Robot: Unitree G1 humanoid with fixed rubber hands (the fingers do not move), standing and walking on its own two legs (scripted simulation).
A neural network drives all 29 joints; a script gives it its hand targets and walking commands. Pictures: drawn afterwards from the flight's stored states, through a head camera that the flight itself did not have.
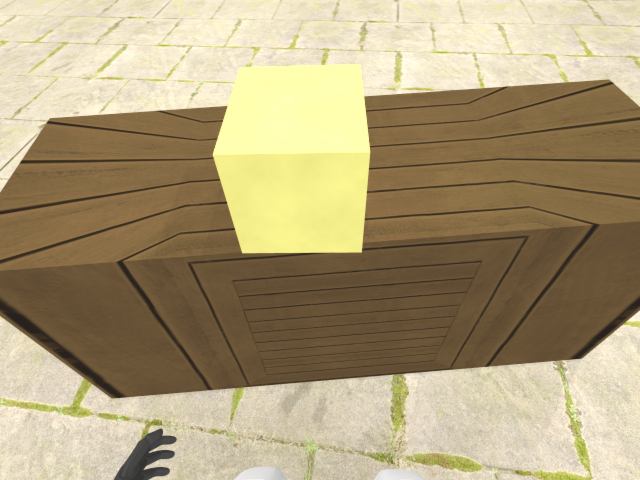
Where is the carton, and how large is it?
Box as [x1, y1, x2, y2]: [213, 64, 369, 252]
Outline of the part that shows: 360,64 265,66 239,68 213,152 213,156 242,252 361,251 369,160 369,145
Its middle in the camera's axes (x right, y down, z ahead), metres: -0.03 -0.14 +0.70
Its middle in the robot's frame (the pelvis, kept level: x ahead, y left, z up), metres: +0.61 +0.04 +0.03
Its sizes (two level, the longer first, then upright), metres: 0.252 0.217 0.222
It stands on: a pedestal, 0.68 m high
